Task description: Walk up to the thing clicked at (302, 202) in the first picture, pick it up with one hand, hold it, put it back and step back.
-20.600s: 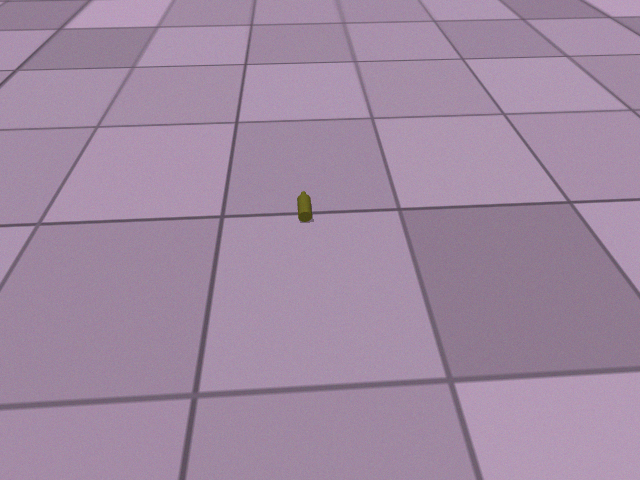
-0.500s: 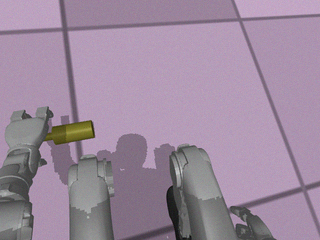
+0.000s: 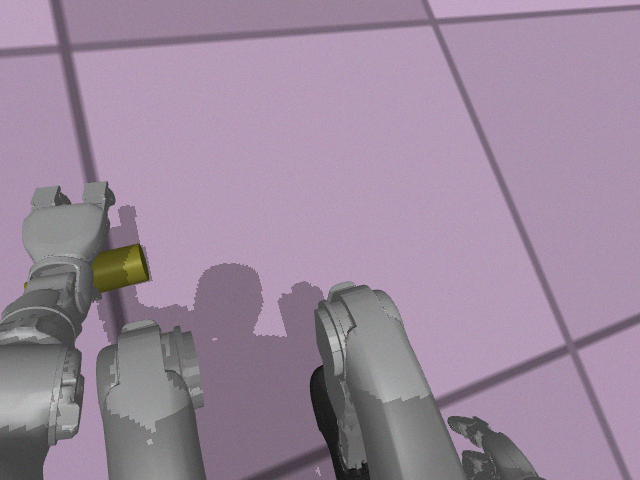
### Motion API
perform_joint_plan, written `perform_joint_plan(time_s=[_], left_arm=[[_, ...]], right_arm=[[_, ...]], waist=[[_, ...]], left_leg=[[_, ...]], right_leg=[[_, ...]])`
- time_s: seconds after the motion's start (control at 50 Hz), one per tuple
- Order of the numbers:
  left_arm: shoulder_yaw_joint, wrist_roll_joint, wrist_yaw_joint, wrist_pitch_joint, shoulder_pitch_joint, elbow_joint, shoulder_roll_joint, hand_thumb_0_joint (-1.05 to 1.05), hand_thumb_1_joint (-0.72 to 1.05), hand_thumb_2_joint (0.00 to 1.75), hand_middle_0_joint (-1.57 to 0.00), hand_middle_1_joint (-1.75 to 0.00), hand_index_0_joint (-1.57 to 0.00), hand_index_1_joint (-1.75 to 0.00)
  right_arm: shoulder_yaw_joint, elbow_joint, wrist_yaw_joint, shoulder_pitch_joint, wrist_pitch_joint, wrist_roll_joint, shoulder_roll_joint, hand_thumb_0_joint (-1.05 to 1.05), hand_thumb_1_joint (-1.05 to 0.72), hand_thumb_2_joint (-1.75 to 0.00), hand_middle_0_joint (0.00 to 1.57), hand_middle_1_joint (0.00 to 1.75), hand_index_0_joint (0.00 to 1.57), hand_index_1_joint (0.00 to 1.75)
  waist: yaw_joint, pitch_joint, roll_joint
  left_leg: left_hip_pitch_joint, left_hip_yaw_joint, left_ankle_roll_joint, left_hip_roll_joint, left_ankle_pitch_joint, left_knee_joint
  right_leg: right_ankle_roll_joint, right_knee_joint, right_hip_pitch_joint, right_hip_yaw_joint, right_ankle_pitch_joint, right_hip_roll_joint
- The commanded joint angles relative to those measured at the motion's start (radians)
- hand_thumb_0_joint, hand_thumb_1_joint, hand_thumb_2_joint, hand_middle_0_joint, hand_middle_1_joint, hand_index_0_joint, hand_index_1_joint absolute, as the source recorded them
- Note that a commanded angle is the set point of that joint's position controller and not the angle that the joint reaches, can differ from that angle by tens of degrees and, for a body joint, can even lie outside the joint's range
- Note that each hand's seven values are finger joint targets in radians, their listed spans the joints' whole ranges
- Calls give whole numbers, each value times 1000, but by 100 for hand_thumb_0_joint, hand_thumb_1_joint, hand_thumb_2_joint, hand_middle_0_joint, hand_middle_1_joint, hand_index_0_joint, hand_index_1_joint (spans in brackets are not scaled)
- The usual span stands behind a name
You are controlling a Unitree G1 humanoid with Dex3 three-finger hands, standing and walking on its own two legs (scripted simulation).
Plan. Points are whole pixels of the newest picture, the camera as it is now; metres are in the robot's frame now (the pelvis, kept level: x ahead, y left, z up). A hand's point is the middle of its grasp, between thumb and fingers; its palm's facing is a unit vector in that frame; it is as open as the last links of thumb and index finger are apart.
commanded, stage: approach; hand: left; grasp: from above
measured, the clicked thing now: (88, 275) +0.43 +0.25 -0.30
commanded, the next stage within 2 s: rest palm in 0.46 s
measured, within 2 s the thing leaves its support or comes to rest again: neither
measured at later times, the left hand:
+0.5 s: hand (62, 288) +0.39 +0.25 -0.19, palm faces -0.47 -0.09 -0.88, open 13.4 cm
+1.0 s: hand (90, 271) +0.42 +0.24 -0.24, palm faces -0.45 -0.09 -0.89, open 13.6 cm
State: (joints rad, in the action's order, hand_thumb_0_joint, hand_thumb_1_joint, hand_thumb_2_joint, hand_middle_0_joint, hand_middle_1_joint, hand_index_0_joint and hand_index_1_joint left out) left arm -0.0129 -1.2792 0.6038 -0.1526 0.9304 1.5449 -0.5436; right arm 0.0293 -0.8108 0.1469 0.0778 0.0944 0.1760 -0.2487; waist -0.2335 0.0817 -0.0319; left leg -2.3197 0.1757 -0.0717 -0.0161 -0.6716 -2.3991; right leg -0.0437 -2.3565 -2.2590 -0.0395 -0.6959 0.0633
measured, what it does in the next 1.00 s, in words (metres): stands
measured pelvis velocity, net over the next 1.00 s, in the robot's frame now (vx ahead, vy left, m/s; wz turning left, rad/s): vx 0.00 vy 0.00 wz -0.05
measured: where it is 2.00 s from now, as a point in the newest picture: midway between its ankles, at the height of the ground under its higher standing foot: (267, 472)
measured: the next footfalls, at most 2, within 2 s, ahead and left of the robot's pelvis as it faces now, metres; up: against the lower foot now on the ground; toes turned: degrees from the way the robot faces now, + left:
none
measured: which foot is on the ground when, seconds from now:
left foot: down 0.00-1.00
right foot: down 0.00-1.00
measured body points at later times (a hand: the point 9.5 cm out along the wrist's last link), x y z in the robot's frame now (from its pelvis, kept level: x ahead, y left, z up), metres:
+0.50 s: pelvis +0.00 +0.00 +0.00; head +0.23 +0.04 +0.39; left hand +0.41 +0.26 -0.14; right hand +0.07 -0.26 -0.13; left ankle +0.08 +0.14 -0.29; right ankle +0.09 -0.12 -0.29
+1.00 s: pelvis +0.00 +0.00 -0.02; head +0.25 +0.07 +0.35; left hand +0.44 +0.24 -0.19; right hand +0.04 -0.26 -0.12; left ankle +0.08 +0.14 -0.29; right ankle +0.09 -0.12 -0.29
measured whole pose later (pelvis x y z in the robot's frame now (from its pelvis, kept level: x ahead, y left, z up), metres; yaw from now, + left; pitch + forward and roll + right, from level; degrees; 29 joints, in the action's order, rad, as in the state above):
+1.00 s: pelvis +0.00 +0.00 -0.02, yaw -3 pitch +31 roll -8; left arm -0.11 -1.27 0.68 -0.18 0.91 1.65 -0.66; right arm 0.10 -0.82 0.25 0.10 0.16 0.24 -0.28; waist -0.29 -0.03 -0.05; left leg -2.34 0.22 -0.08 -0.01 -0.70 -2.49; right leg -0.06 -2.41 -2.27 -0.07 -0.70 0.09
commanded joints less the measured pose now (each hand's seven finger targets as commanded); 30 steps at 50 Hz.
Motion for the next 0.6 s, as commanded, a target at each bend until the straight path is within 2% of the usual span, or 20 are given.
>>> perform_joint_plan(time_s=[0.0,0.04,0.06,0.08,0.12,0.16,0.24,0.26,0.3,0.32,0.34,0.36,0.4,0.42,0.46,0.5,0.54,0.58], left_arm=[[-61,9,59,63,323,-65,-219,0,-46,93,-14,-95,-15,-94],[-84,25,50,87,274,-69,-256,0,-47,94,-14,-94,-14,-94],[-109,32,45,95,258,-91,-275,0,-47,94,-14,-93,-14,-93],[-107,40,36,105,234,-90,-279,0,-46,93,-15,-93,-15,-93],[-106,59,8,120,169,-95,-266,0,-44,91,-15,-94,-16,-93],[-115,94,-15,118,159,-116,-276,0,-45,91,-14,-95,-15,-94],[-81,146,-81,84,120,-160,-219,0,-46,91,-14,-96,-15,-95],[-70,148,-97,68,102,-187,-202,0,-47,92,-14,-96,-15,-95],[-33,157,-118,26,136,-248,-167,0,-45,91,-14,-97,-15,-96],[-28,156,-120,5,143,-271,-162,0,-44,90,-16,-95,-17,-94],[-15,150,-115,-16,171,-319,-153,0,-42,89,-18,-93,-19,-92],[-14,142,-106,-30,177,-334,-164,0,-41,88,-18,-94,-20,-93],[-48,116,-70,-45,166,-365,-185,0,-38,85,-20,-92,-21,-90],[-33,99,-54,-47,167,-334,-176,0,-38,85,-20,-93,-21,-91],[-47,66,-19,-49,215,-263,-192,0,-39,88,-19,-92,-20,-90],[-54,42,11,-45,235,-178,-207,0,-38,90,-21,-91,-21,-91],[-49,25,35,-44,270,-144,-209,0,-34,92,-23,-94,-23,-93],[-49,23,51,-34,267,-98,-213,0,-39,86,-16,-92,-18,-90]], right_arm=[[-55,26,3,188,11,9,-243,0,-90,-90,20,30,20,30],[-49,34,11,178,8,2,-236,0,-91,-90,20,30,20,30],[-48,38,12,182,6,-3,-241,0,-90,-90,20,30,20,30],[-44,45,19,176,4,-6,-228,0,-91,-90,20,30,20,30],[-48,51,25,175,-4,-12,-217,0,-90,-90,20,30,20,30],[-52,49,29,184,-6,-21,-217,0,-90,-89,20,30,20,30],[-59,38,34,210,-6,-26,-208,0,-90,-90,20,30,20,30],[-67,35,35,222,-5,-27,-211,0,-91,-90,20,30,20,30],[-79,28,37,237,-3,-30,-222,0,-90,-90,20,30,20,30],[-85,28,33,246,-2,-35,-230,0,-90,-90,20,30,20,30],[-92,29,32,258,1,-35,-235,0,-90,-90,20,30,20,30],[-95,24,29,247,2,-34,-241,0,-91,-90,20,30,20,30],[-104,29,22,255,0,-32,-250,0,-90,-89,20,30,20,30],[-102,28,19,243,0,-31,-245,0,-91,-90,20,30,20,30],[-92,22,15,249,1,-21,-248,0,-90,-89,20,30,20,30],[-78,12,13,241,4,-13,-246,0,-90,-90,20,30,20,30],[-73,10,14,228,15,-1,-254,0,-90,-89,20,30,20,30],[-69,6,15,210,22,6,-258,0,-90,-90,20,30,20,30]], waist=[[-8,647,301],[14,682,289],[26,693,302],[31,693,305],[33,702,252],[31,672,215],[24,635,156],[19,647,149],[11,653,163],[12,652,161],[0,663,192],[12,671,213],[23,682,227],[15,648,221],[-13,584,188],[-17,559,178],[-26,567,223],[-20,563,233]], left_leg=[[511,-155,97,1,103,235],[491,-162,106,2,124,222],[498,-167,106,1,139,227],[483,-171,108,3,156,223],[460,-171,116,6,180,213],[411,-167,123,6,168,203],[369,-158,126,9,153,197],[385,-154,124,8,164,198],[394,-146,119,8,146,199],[410,-141,115,7,136,201],[453,-137,108,9,136,207],[464,-137,102,11,128,210],[493,-141,95,10,138,214],[480,-143,94,11,122,214],[433,-146,100,11,103,201],[425,-142,100,8,89,198],[465,-133,95,7,79,208],[462,-138,94,4,69,206]], right_leg=[[78,267,303,-105,190,3],[73,268,350,-95,220,6],[73,264,366,-92,234,4],[71,261,396,-88,256,8],[64,263,445,-86,292,14],[58,273,445,-78,281,14],[54,288,483,-78,261,14],[54,287,496,-81,273,15],[58,291,478,-83,248,15],[61,295,455,-88,233,15],[67,291,434,-96,230,14],[70,287,423,-96,218,17],[73,281,401,-99,226,13],[75,278,375,-99,209,13],[70,292,350,-94,192,12],[73,281,320,-100,168,11],[75,264,289,-116,156,10],[75,268,288,-116,143,9]])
